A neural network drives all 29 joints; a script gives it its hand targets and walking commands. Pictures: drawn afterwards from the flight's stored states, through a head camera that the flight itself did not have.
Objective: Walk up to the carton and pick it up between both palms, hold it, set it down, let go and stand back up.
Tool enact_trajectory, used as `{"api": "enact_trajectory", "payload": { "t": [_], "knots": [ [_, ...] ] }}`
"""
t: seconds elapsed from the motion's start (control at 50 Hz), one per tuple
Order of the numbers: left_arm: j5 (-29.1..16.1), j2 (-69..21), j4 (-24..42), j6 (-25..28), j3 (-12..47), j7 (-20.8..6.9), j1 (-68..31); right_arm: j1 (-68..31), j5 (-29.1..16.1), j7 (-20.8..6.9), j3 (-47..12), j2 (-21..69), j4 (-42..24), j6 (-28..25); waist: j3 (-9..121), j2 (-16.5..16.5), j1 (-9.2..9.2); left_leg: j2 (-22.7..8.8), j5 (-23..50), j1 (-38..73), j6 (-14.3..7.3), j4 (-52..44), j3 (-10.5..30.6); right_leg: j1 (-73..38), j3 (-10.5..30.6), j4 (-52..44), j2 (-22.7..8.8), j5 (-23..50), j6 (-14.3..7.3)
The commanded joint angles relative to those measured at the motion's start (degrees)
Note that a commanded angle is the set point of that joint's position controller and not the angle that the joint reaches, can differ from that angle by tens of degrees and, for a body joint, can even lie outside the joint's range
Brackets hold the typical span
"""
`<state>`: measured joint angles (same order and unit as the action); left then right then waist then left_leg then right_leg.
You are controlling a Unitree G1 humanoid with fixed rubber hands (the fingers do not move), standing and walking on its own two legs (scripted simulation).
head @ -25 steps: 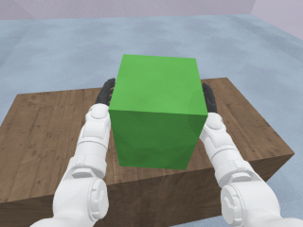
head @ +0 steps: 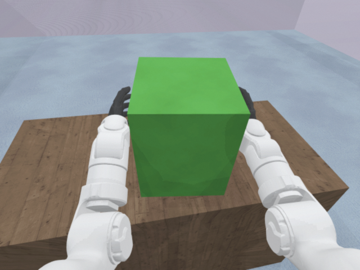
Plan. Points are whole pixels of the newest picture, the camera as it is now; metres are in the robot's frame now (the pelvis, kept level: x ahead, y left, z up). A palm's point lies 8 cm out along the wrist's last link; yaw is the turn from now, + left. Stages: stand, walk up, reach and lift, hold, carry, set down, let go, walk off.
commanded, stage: reach and lift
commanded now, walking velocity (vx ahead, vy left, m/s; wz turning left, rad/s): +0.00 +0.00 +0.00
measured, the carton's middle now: (182, 128) +0.39 -0.01 +0.15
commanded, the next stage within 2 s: hold in 1.22 s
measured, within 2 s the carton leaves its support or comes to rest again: neither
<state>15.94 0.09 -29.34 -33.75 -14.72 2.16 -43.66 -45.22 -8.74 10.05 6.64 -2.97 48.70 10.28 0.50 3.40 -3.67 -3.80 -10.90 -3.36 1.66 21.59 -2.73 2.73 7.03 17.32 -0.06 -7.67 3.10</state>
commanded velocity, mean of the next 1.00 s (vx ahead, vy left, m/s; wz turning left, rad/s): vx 0.00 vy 0.00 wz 0.00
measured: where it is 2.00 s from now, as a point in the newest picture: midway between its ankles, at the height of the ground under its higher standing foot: outside the picture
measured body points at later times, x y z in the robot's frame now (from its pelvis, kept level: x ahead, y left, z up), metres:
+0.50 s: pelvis +0.00 +0.00 +0.00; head -0.05 +0.03 +0.45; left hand +0.40 +0.14 +0.19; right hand +0.40 -0.15 +0.20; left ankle +0.02 +0.14 -0.75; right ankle +0.03 -0.16 -0.75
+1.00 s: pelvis +0.00 +0.00 +0.00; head -0.05 +0.03 +0.45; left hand +0.40 +0.14 +0.20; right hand +0.41 -0.15 +0.21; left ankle +0.02 +0.14 -0.75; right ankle +0.03 -0.16 -0.75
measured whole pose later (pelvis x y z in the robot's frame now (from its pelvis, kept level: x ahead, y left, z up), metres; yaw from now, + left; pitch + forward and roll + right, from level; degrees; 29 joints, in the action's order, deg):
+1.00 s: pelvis +0.00 +0.00 +0.00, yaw +0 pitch -7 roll -1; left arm 15.9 -0.1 -22.9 -40.9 -14.7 3.3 -44.7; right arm -50.3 -15.5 11.1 1.7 -6.7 45.9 18.0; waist 0.5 2.9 -3.7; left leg -3.8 -11.1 -3.4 1.7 21.6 -2.7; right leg 2.7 7.0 17.3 -0.1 -7.9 3.1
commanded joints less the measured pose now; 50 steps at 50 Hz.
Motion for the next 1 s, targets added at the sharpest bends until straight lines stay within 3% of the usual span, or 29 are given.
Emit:
{"api": "enact_trajectory", "payload": {
  "t": [0.0,0.16,0.28,0.68,0.72,0.98],
  "knots": [
    [-2.8,-36.4,8.1,1.9,15.7,-6.7,-33.7,-49.2,-4.9,-9.0,-20.0,32.0,-19.4,-1.8,18.2,-4.2,4.88,5.8,9.1,6.8,-0.3,-5.0,-0.1,-3.4,-11.0,-4.4,4.8,-0.6,-1.3],
    [-4.2,-36.5,9.6,1.0,17.0,-6.2,-36.7,-50.6,-6.5,-8.6,-20.7,33.0,-19.3,0.2,19.4,-4.4,4.17,5.9,8.9,6.2,-0.4,-4.7,0.4,-3.3,-10.8,-4.3,4.8,-0.1,-1.3],
    [-5.4,-37.3,12.7,0.5,19.1,-5.6,-37.5,-51.1,-8.4,-8.0,-22.3,33.1,-21.5,1.3,22.1,-4.9,3.61,5.9,13.0,7.5,0.2,-3.5,0.8,-3.8,-10.8,-4.0,5.3,3.4,-1.3],
    [-7.6,-37.2,14.2,-0.7,21.2,-5.1,-41.8,-52.6,-11.2,-6.9,-23.4,34.4,-21.7,5.1,23.1,-4.9,2.24,6.2,11.5,6.5,0.3,-3.6,1.3,-3.3,-10.3,-4.2,5.4,3.3,-1.1],
    [-7.7,-36.9,15.2,-0.8,21.2,-5.0,-42.3,-52.7,-11.8,-6.9,-24.0,34.9,-22.2,5.3,23.8,-4.8,2.80,6.2,11.9,6.6,0.2,-3.7,1.2,-3.7,-10.1,-4.1,5.5,3.7,-1.1],
    [-8.8,-36.7,16.0,-2.1,22.0,-5.4,-43.4,-53.4,-13.6,-5.9,-24.6,34.7,-23.5,7.7,24.7,-4.9,1.38,6.4,11.4,5.8,0.3,-3.5,1.5,-4.1,-9.7,-4.1,5.5,4.6,-1.1]
  ]
}}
